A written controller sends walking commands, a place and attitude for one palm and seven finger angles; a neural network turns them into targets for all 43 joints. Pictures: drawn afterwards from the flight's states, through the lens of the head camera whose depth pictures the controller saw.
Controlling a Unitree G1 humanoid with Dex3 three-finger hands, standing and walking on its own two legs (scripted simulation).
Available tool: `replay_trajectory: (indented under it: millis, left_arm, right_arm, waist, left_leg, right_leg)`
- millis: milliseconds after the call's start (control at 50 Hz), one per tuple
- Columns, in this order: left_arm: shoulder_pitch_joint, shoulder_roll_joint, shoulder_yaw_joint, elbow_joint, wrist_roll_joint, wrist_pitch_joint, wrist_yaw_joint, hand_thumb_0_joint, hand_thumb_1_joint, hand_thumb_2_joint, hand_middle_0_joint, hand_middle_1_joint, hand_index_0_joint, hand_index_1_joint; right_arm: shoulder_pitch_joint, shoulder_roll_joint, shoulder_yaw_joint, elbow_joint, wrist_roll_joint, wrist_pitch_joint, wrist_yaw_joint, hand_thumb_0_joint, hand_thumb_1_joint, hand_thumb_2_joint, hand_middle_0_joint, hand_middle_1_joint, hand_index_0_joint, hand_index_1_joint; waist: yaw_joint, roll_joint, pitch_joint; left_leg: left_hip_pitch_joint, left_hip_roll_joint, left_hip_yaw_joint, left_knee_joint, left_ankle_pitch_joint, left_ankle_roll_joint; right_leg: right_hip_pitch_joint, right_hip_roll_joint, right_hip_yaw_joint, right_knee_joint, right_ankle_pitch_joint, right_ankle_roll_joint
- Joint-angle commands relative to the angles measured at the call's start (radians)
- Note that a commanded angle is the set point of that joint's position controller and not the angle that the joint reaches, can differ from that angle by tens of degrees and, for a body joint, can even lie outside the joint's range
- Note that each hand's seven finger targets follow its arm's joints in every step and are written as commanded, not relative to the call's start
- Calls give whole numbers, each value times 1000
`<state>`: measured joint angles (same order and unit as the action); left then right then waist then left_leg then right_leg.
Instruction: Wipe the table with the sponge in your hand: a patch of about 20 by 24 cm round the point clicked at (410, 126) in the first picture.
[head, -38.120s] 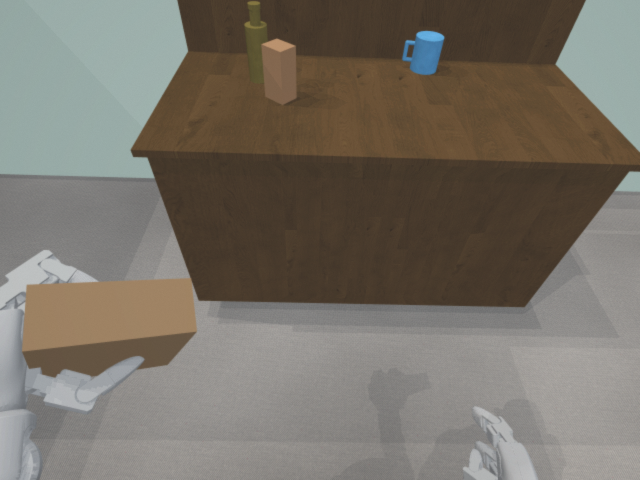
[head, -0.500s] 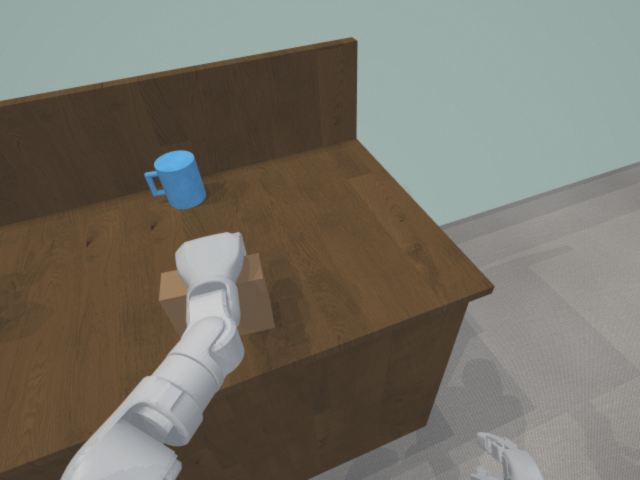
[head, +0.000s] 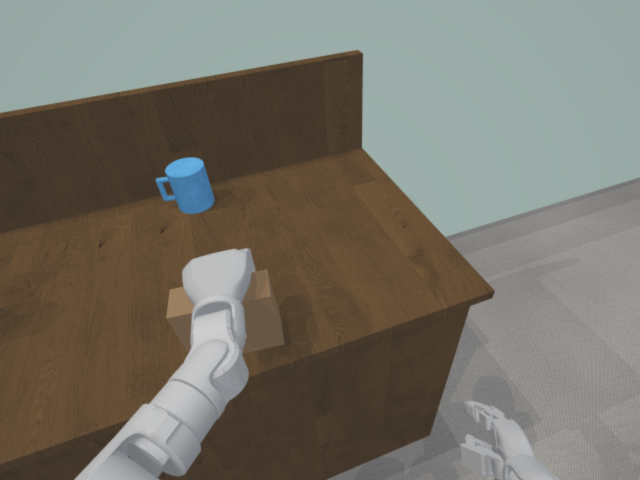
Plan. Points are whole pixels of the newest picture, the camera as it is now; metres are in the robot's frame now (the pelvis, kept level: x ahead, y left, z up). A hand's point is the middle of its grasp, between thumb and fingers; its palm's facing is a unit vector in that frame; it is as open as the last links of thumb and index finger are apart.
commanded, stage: slide back across to the middle lane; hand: left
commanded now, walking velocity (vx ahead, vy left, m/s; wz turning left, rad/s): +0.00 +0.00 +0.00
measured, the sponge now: (233, 326) +0.34 +0.18 +0.00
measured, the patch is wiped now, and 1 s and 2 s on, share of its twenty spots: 0.85 0.85 0.85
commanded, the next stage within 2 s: wipe forward along the middle lane in 0.54 s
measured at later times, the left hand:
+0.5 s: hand (189, 321) +0.30 +0.21 +0.06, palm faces -0.02 -0.12 -0.99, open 9.5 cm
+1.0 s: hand (170, 311) +0.32 +0.25 +0.06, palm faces -0.07 -0.07 -1.00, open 9.5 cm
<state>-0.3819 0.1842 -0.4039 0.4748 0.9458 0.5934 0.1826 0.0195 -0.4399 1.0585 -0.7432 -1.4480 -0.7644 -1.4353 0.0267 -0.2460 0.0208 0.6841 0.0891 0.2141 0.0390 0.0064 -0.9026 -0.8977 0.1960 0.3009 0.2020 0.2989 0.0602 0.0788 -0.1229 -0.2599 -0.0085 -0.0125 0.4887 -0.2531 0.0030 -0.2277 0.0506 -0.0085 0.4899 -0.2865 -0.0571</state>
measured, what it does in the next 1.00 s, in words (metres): stands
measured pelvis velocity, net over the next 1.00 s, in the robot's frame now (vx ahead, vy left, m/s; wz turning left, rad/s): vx -0.02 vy -0.01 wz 0.01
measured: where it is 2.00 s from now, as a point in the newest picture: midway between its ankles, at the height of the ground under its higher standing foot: outside the picture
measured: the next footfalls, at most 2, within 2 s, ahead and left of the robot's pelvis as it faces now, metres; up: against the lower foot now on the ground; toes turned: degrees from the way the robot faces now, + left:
none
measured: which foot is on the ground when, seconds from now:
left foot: down 0.00-1.00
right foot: down 0.00-1.00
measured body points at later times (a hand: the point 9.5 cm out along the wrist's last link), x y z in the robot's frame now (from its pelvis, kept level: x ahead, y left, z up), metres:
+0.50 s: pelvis +0.00 -0.01 +0.00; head -0.03 -0.05 +0.45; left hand +0.29 +0.22 +0.12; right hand +0.23 -0.23 -0.08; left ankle +0.00 +0.12 -0.74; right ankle -0.02 -0.08 -0.74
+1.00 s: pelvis -0.02 -0.01 +0.00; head -0.03 -0.04 +0.45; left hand +0.32 +0.25 +0.11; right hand +0.17 -0.24 -0.11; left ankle +0.00 +0.12 -0.74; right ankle -0.02 -0.08 -0.74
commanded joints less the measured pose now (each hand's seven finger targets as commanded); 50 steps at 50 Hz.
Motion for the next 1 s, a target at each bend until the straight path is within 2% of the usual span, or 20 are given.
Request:
replay_trajectory:
  millis: [0,60,120,160,180,260,320,360,380,420,460,480,520,560,660,720,760,800,960,980]
  left_arm:
    - [-228,99,102,-218,-10,3,-2,0,100,1300,-1200,-1600,-1200,-1600]
    - [-192,176,160,-275,8,11,-18,0,100,1300,-1200,-1600,-1200,-1600]
    - [-208,175,133,-286,37,23,-34,0,100,1300,-1200,-1600,-1200,-1600]
    - [-208,267,211,-317,43,17,-45,0,100,1300,-1200,-1600,-1200,-1600]
    - [-206,234,178,-340,43,11,-51,0,100,1300,-1200,-1600,-1200,-1600]
    - [-148,282,229,-354,43,-18,-70,0,100,1300,-1200,-1600,-1200,-1600]
    - [-117,258,210,-367,41,-39,-78,0,100,1300,-1200,-1600,-1200,-1600]
    - [-83,311,263,-382,44,-56,-82,0,100,1300,-1200,-1600,-1200,-1600]
    - [-67,268,230,-392,35,-67,-84,0,100,1300,-1200,-1600,-1200,-1600]
    - [-48,279,237,-403,34,-82,-86,0,100,1300,-1200,-1600,-1200,-1600]
    - [-63,343,291,-406,41,-90,-84,0,100,1300,-1200,-1600,-1200,-1600]
    - [-60,305,262,-411,38,-94,-82,0,100,1300,-1200,-1600,-1200,-1600]
    - [-52,313,271,-406,34,-104,-82,0,100,1300,-1200,-1600,-1200,-1600]
    - [-50,382,330,-397,37,-109,-78,0,100,1300,-1200,-1600,-1200,-1600]
    - [-130,386,324,-350,46,-127,-79,0,100,1300,-1200,-1600,-1200,-1600]
    - [-193,343,283,-275,41,-148,-84,0,100,1300,-1200,-1600,-1200,-1600]
    - [-230,395,324,-255,47,-168,-85,0,100,1300,-1200,-1600,-1200,-1600]
    - [-227,355,302,-228,38,-195,-80,0,100,1300,-1200,-1600,-1200,-1600]
    - [-321,402,347,-73,51,-242,-58,0,100,1300,-1200,-1600,-1200,-1600]
    - [-345,359,303,-57,57,-247,-56,0,100,1300,-1200,-1600,-1200,-1600]
  right_arm:
    - [-245,-97,-37,-177,4,-51,-3,0,-900,-900,200,300,200,300]
    - [-266,-101,-32,-184,3,-53,-7,0,-900,-900,200,300,200,300]
    - [-260,-101,-28,-176,3,-61,-14,0,-900,-900,200,300,200,300]
    - [-272,-107,-26,-177,-1,-64,-23,0,-900,-900,200,300,200,300]
    - [-267,-102,-25,-183,-2,-69,-26,0,-900,-900,200,300,200,300]
    - [-261,-104,-23,-183,-6,-82,-39,0,-900,-900,200,300,200,300]
    - [-246,-102,-25,-185,-7,-93,-43,0,-900,-900,200,300,200,300]
    - [-247,-110,-29,-183,-10,-98,-46,0,-900,-900,200,300,200,300]
    - [-235,-104,-30,-187,-10,-102,-46,0,-900,-900,200,300,200,300]
    - [-233,-107,-31,-185,-10,-108,-49,0,-900,-900,200,300,200,300]
    - [-230,-116,-32,-174,-13,-110,-57,0,-900,-900,200,300,200,300]
    - [-228,-107,-33,-180,-12,-111,-59,0,-900,-900,200,300,200,300]
    - [-225,-111,-34,-175,-13,-119,-64,0,-900,-900,200,300,200,300]
    - [-227,-120,-33,-166,-16,-120,-71,0,-900,-900,200,300,200,300]
    - [-206,-124,-34,-146,-15,-132,-88,0,-900,-900,200,300,200,300]
    - [-176,-121,-34,-131,-12,-142,-97,0,-900,-900,200,300,200,300]
    - [-158,-130,-38,-123,-14,-146,-103,0,-900,-900,200,300,200,300]
    - [-139,-121,-41,-123,-14,-153,-105,0,-900,-900,200,300,200,300]
    - [-84,-141,-49,-101,-14,-146,-107,0,-900,-900,200,300,200,300]
    - [-73,-135,-50,-100,-14,-147,-107,0,-900,-900,200,300,200,300]
  waist:
    - [16,-138,-190]
    - [26,-135,-189]
    - [11,-133,-147]
    - [26,-108,-154]
    - [21,-97,-170]
    - [27,-107,-171]
    - [18,-97,-152]
    - [30,-86,-160]
    - [21,-98,-161]
    - [18,-103,-144]
    - [24,-81,-143]
    - [19,-78,-133]
    - [17,-98,-122]
    - [32,-82,-114]
    - [14,-77,-95]
    - [-13,-108,-75]
    - [-5,-85,-104]
    - [-11,-100,-137]
    - [-26,-119,-119]
    - [-40,-106,-122]
  left_leg:
    - [87,-30,21,-29,246,36]
    - [86,-30,20,-34,261,36]
    - [91,-32,21,-37,242,37]
    - [97,-34,16,-45,240,38]
    - [102,-39,21,-39,248,41]
    - [103,-40,16,-45,249,40]
    - [101,-41,20,-42,239,41]
    - [107,-42,10,-43,253,40]
    - [106,-43,15,-38,254,44]
    - [104,-42,16,-38,244,43]
    - [110,-41,7,-48,232,42]
    - [101,-41,11,-50,218,44]
    - [105,-41,13,-49,213,46]
    - [104,-42,5,-59,198,44]
    - [98,-41,2,-69,153,45]
    - [86,-40,4,-62,125,48]
    - [87,-41,-1,-63,121,47]
    - [85,-44,5,-46,143,51]
    - [15,-43,-1,-36,107,46]
    - [17,-43,4,-26,110,48]
  right_leg:
    - [106,-13,27,-61,393,-12]
    - [125,-14,50,-65,420,-13]
    - [98,-10,52,-73,384,-12]
    - [111,-10,70,-80,368,-16]
    - [125,-13,61,-69,383,-12]
    - [133,-10,83,-81,398,-13]
    - [123,-11,75,-83,390,-9]
    - [128,-8,91,-84,403,-15]
    - [134,-10,75,-79,412,-9]
    - [124,-11,80,-88,408,-7]
    - [115,-7,94,-96,370,-13]
    - [111,-8,80,-94,343,-9]
    - [105,-9,81,-104,346,-6]
    - [100,-6,93,-112,310,-10]
    - [66,-4,86,-129,223,-9]
    - [37,-6,69,-134,194,-2]
    - [43,-5,77,-132,186,-7]
    - [61,-9,64,-120,234,-2]
    - [16,-7,68,-112,205,-1]
    - [6,-11,58,-103,212,3]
